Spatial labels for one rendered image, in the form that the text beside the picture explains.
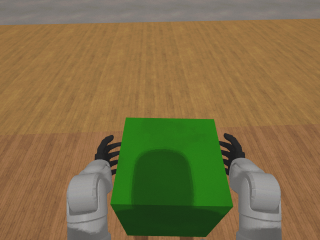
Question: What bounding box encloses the right robot hand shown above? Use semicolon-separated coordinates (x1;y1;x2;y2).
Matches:
219;133;245;176

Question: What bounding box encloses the right robot forearm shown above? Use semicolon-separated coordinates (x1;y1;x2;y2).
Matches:
229;158;282;240

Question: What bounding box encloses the left robot forearm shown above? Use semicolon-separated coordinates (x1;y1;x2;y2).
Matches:
66;159;113;240

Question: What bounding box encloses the carton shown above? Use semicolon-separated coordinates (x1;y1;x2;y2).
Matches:
110;117;233;237

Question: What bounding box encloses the left robot hand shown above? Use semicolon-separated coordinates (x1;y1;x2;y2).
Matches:
94;135;122;175

